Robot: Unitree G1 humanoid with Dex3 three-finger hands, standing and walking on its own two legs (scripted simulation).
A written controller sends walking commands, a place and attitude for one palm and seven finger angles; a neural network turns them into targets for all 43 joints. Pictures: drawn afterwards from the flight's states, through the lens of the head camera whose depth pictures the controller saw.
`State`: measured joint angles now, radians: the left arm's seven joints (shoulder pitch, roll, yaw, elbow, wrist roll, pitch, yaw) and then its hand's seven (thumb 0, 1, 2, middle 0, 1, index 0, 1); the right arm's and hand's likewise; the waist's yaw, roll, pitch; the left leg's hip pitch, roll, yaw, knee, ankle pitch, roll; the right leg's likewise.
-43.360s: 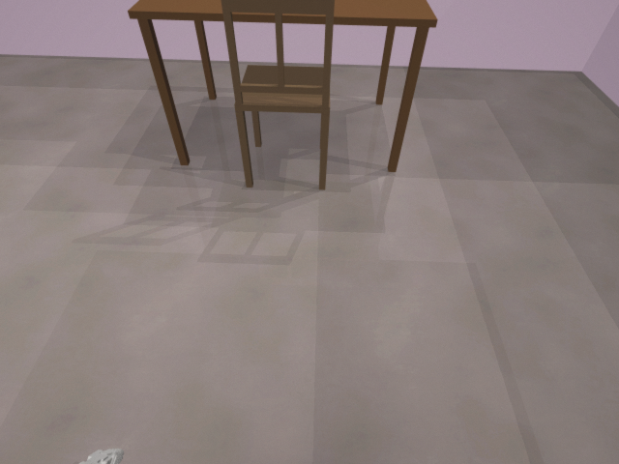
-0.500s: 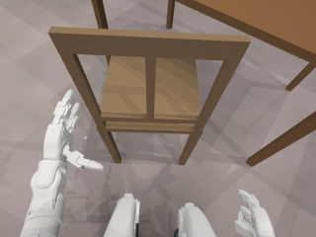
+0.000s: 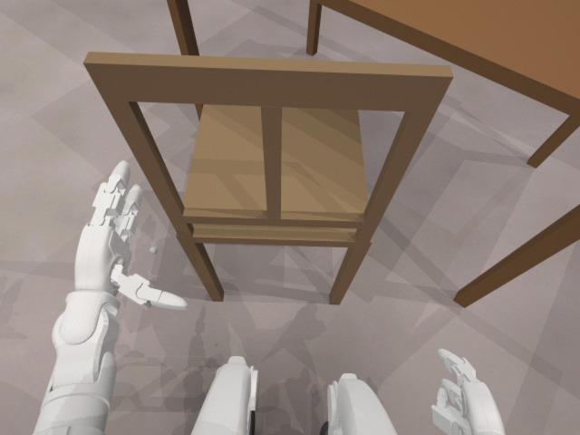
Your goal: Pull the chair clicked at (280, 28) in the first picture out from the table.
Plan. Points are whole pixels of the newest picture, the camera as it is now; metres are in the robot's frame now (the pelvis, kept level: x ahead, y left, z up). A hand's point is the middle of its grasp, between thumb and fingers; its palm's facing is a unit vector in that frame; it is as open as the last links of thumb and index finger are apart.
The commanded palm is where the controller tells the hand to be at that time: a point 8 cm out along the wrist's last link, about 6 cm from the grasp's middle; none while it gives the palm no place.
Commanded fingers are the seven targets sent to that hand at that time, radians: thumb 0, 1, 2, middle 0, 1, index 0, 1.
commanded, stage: push the fingers through the gap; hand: left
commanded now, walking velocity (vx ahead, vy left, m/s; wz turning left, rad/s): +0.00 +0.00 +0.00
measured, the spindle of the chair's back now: (273, 170) +0.48 +0.05 +0.03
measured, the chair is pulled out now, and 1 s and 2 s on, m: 0.23 0.23 0.23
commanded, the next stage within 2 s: hook a spindle and tug to test in 1.44 s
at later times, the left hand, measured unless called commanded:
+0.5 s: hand (154, 215) +0.39 +0.21 +0.04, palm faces +0.05 -1.00 -0.05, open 16.9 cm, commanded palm +0.37 +0.25 +0.04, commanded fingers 0.00 -0.50 0.30 -0.06 -0.08 -0.06 -0.08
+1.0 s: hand (160, 186) +0.44 +0.21 +0.03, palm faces +0.05 -1.00 -0.04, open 16.9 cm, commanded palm +0.42 +0.25 +0.04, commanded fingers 0.00 -0.50 0.30 -0.06 -0.08 -0.06 -0.08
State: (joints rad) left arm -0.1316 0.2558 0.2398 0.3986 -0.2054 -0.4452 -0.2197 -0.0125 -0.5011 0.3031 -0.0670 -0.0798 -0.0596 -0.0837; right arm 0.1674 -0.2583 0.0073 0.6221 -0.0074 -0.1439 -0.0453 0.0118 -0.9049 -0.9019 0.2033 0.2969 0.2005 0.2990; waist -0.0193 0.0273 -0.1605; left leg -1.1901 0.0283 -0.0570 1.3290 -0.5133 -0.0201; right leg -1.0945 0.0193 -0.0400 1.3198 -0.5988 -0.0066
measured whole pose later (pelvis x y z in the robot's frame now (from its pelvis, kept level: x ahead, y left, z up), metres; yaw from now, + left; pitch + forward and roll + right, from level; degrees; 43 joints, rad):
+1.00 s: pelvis +0.00 +0.01 +0.00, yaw -1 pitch +24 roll -3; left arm -0.58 0.37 0.36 0.87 -0.14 -0.47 -0.23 -0.01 -0.50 0.30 -0.07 -0.08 -0.06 -0.08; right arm 0.24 -0.27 0.01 0.68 -0.02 -0.09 -0.03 0.01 -0.91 -0.90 0.20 0.30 0.20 0.30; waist -0.08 0.03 -0.16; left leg -1.26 0.04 -0.05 1.33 -0.50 -0.01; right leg -1.16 0.03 -0.03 1.31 -0.58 0.01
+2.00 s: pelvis +0.00 +0.01 +0.00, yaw -1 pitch +24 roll -4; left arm -0.62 0.38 0.37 0.91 -0.15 -0.48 -0.22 -0.01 -0.40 0.35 -0.32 -0.88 -0.28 -0.88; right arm 0.25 -0.27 0.01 0.68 -0.02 -0.06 -0.02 0.01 -0.91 -0.90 0.20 0.30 0.20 0.30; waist -0.09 0.03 -0.15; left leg -1.26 0.04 -0.06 1.33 -0.50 -0.01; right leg -1.16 0.03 -0.04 1.30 -0.57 0.01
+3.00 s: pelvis +0.02 +0.01 +0.01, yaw -1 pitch +24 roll -3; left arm -0.40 0.29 0.31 0.70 -0.16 -0.48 -0.16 0.00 0.66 0.73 -0.40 -1.40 -0.37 -1.44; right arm 0.21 -0.25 0.00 0.65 -0.01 -0.04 0.00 0.01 -0.91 -0.90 0.20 0.30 0.20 0.30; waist -0.07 0.02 -0.17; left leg -1.18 0.04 -0.04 1.29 -0.52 -0.01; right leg -1.09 0.03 -0.02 1.26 -0.59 0.01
